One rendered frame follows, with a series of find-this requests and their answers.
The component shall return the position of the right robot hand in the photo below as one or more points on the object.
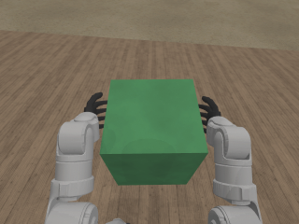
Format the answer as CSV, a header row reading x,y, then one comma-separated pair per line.
x,y
212,110

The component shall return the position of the left robot upper arm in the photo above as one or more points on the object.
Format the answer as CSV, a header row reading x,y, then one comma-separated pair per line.
x,y
73,213

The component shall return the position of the robot left forearm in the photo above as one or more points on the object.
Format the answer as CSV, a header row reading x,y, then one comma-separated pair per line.
x,y
74,160

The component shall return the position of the robot right forearm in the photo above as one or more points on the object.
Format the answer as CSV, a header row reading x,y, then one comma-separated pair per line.
x,y
233,160

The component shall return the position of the carton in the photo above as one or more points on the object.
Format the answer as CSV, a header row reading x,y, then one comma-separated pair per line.
x,y
153,132

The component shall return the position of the right robot upper arm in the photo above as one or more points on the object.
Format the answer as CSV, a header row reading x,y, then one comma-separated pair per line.
x,y
232,214

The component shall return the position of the left robot hand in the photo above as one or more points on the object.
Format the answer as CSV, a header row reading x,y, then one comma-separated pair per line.
x,y
92,105

